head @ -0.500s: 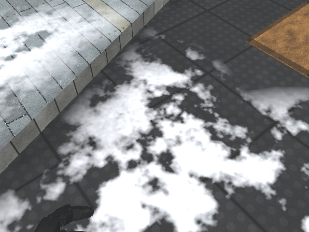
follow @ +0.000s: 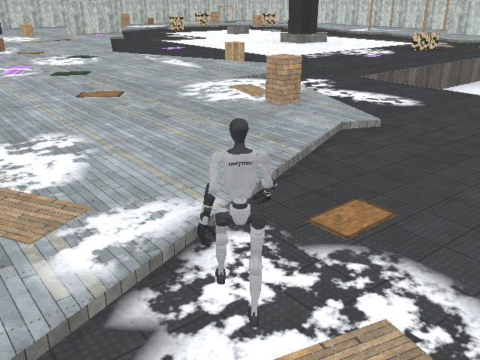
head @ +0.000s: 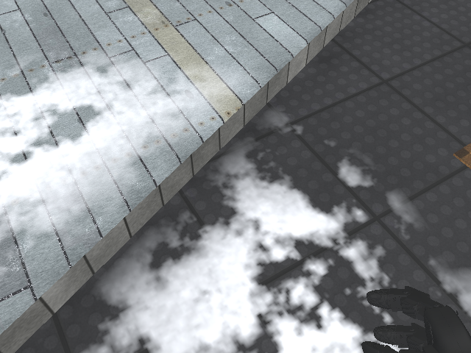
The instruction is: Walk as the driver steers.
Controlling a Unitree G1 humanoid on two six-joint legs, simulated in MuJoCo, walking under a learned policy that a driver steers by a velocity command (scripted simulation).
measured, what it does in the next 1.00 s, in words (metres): walks ahead: left foot, then right foot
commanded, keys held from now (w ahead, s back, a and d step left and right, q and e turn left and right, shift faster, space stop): w+e+shift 0.22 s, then w+q+shift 0.78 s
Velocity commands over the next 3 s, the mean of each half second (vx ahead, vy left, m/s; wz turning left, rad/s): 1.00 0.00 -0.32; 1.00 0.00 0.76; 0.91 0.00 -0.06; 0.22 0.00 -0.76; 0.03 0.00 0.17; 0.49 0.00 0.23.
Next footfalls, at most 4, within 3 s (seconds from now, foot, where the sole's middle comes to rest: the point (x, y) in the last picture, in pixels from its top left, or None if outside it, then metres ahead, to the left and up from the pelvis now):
0.06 left None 0.28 0.12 -0.76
0.50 right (333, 297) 0.64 -0.17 -0.76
0.96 left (280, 178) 1.06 0.00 -0.76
1.42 right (291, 106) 1.43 -0.01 -0.76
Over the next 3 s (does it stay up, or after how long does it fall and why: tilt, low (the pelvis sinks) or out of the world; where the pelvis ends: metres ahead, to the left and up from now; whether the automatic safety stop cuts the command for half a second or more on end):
stays up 1.72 0.21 0.14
